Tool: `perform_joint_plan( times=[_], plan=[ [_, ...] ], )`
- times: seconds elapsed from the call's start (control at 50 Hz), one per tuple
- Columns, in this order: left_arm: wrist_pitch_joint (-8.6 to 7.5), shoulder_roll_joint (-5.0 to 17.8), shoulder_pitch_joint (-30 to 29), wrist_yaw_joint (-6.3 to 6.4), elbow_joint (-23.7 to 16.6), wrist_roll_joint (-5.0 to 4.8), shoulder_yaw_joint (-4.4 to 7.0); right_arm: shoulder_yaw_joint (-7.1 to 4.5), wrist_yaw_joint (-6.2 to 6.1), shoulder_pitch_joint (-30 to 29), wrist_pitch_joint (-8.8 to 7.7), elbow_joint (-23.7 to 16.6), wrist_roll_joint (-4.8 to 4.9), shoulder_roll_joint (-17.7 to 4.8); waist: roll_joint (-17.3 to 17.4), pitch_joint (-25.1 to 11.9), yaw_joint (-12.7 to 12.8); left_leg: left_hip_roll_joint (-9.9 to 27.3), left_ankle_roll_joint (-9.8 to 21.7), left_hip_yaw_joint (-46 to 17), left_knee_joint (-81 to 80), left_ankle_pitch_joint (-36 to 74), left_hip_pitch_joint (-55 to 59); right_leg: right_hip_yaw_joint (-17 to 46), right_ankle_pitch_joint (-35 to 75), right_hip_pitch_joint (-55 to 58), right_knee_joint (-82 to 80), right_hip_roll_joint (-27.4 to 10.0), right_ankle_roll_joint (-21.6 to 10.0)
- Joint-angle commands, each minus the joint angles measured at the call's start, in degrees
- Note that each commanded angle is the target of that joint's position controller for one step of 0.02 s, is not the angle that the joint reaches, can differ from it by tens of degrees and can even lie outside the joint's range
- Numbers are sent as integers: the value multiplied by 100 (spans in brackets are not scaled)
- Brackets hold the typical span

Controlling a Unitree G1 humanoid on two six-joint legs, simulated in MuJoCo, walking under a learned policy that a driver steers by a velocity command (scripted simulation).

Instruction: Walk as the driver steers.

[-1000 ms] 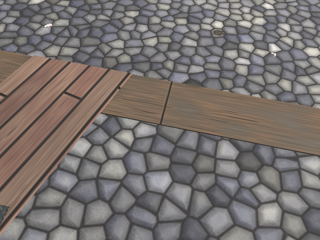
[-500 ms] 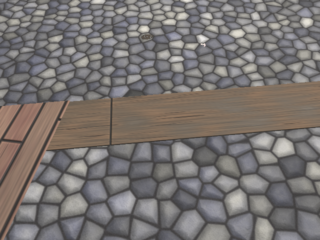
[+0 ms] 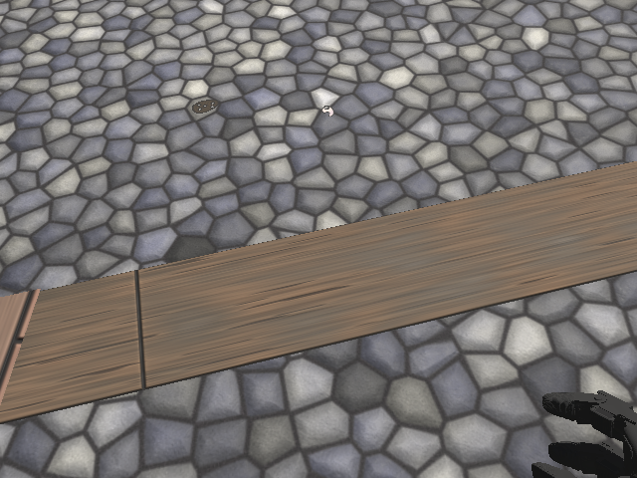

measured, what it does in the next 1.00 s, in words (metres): walks ahead, turning left: left foot, then right foot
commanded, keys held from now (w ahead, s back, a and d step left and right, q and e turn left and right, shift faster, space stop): w+q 0.34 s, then q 0.66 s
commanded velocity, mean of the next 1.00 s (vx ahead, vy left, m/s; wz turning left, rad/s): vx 0.28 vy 0.00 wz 0.40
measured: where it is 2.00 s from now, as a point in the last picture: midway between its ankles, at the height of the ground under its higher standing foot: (313, 396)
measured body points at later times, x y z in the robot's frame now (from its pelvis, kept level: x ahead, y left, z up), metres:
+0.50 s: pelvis +0.28 -0.01 +0.00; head +0.31 -0.02 +0.45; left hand +0.49 +0.26 -0.05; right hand +0.34 -0.30 -0.12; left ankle +0.16 +0.11 -0.71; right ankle +0.41 -0.11 -0.73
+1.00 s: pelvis +0.38 +0.04 +0.02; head +0.40 +0.06 +0.47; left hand +0.39 +0.37 -0.06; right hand +0.66 -0.12 -0.06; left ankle +0.36 +0.14 -0.72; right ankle +0.41 -0.11 -0.68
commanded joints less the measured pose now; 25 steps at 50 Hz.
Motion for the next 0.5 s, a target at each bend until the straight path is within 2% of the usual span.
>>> perform_joint_plan(
  times=[0.02, 0.04, 0.06, 0.08, 0.1, 0.12, 0.14, 0.16, 0.2, 0.24, 0.28, 0.32, 0.36, 0.4, 0.44, 0.46, 0.48, 0.5],
  plan=[
    [3, 694, -242, -7, -364, 108, 129, -412, -95, 1419, -32, 16, -37, -1101, -973, -1203, -1067, 184, 596, 80, 289, -253, 2620, 123, 5369, -798, 2170, -977, -263],
    [-27, 169, 534, -44, -425, 137, -26, -507, -110, 2209, -19, 128, -160, -1543, 311, -2279, -891, 1598, 1547, -2238, 459, -801, 4969, -34, 3139, -2751, 4380, -262, 97],
    [-102, 106, 789, -80, -334, 5, -106, -474, -18, 2580, -6, 401, -19, -1316, 1638, -2732, -876, 2241, 2066, -4551, -743, -2057, 5628, 6, -547, -3933, 5716, 389, 309],
    [-179, 627, 155, -109, -460, -90, -5, -355, -17, 2136, 9, 346, 129, -953, 962, -1742, -934, 2070, 1792, -4293, -1045, -2908, 4970, 89, -385, -4579, 6098, -56, 226],
    [-250, 751, -598, -126, -642, -101, -3, -303, -48, 1750, 58, 245, 109, -800, 371, -1003, -943, 1829, 1579, -3478, -1120, -2744, 4057, -125, 69, -4636, 5905, -333, 164],
    [-331, 691, -1046, -136, -763, 0, -20, -271, -67, 1492, 98, 219, 33, -753, -84, -431, -804, 1593, 1498, -2930, -1265, -2092, 3151, -287, 367, -4582, 5468, -523, 145],
    [-365, 665, -1117, -136, -790, 107, 5, -243, -92, 1385, 95, 189, -31, -690, -87, -297, -638, 1395, 1439, -2604, -1354, -1540, 2676, -286, 630, -4324, 5008, -716, 150],
    [-379, 569, -1028, -153, -783, 138, -11, -227, -118, 1351, 109, 171, -64, -673, 46, -277, -509, 1235, 1446, -2440, -1462, -1199, 2405, -314, 735, -4091, 4761, -772, 188],
    [-368, 379, -900, -165, -788, 182, -70, -232, -172, 1408, 115, 202, 8, -689, 243, -284, -380, 1124, 1550, -2127, -1603, -802, 2087, -452, 707, -3923, 4145, -813, 328],
    [-356, 231, -1249, -154, -938, 228, -154, -283, -238, 1498, 124, 245, 64, -864, 267, -136, -440, 1041, 1567, -1770, -1724, -607, 1672, -616, 972, -3798, 3304, -779, 496],
    [-388, 125, -1724, -177, -1046, 216, -220, -332, -291, 1612, 163, 275, 99, -991, 225, -54, -604, 841, 1390, -1466, -1708, -692, 1346, -677, 1862, -3443, 2395, -662, 583],
    [-427, 145, -2114, -211, -1120, 162, -222, -360, -324, 1863, 222, 332, 125, -1064, 213, -74, -778, 770, 1245, -1418, -1586, -738, 1256, -696, 2626, -3094, 1775, -456, 676],
    [-452, 248, -2370, -228, -1204, 119, -179, -366, -344, 2087, 296, 386, 148, -1065, 230, -54, -849, 784, 1129, -1556, -1314, -691, 1392, -622, 2835, -2910, 1381, -323, 699],
    [-470, 409, -2364, -221, -1249, 136, -85, -381, -384, 2208, 396, 405, 143, -1067, 324, -176, -762, 796, 913, -1809, -789, -358, 1732, -539, 2660, -2668, 1026, -207, 631],
    [-494, 514, -1943, -205, -1161, 164, 11, -369, -422, 2039, 477, 298, 144, -950, 394, -404, -444, 588, 610, -1887, -54, -185, 1760, -591, 2827, -1975, 611, -243, 429],
    [-500, 668, -1600, -169, -1132, 222, 75, -309, -422, 2005, 474, 201, 108, -722, 255, -706, -264, 265, 368, -1712, 684, -346, 1539, -431, 3222, -1264, 453, -605, 221],
    [-455, 1060, -906, -102, -1118, 305, 158, -183, -430, 2085, 465, 13, -43, -331, -720, -1514, -76, -162, 58, -1150, 2404, -2218, 737, 597, 4795, 96, 748, -1879, -197],
    [-304, 1188, -850, -136, -1051, 308, 184, -105, -418, 3177, 455, 4, 69, -219, -2238, -2264, -526, -497, -165, -726, 3850, -4513, -461, 2380, 5102, 1086, 749, -3161, -1211]
  ],
)
Velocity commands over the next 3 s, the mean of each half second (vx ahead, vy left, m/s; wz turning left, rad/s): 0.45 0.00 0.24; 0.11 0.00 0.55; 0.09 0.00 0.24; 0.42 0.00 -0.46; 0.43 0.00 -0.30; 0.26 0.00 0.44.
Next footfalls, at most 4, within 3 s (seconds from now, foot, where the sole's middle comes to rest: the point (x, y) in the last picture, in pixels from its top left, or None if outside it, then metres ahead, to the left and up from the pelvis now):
0.02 left None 0.20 0.11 -0.76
0.46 right None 0.45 -0.10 -0.76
0.90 left None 0.39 0.16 -0.76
1.32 right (394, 443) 0.52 -0.04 -0.76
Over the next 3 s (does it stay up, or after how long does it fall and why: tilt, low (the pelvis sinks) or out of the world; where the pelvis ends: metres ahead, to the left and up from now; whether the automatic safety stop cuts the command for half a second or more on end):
stays up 1.13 0.33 -0.14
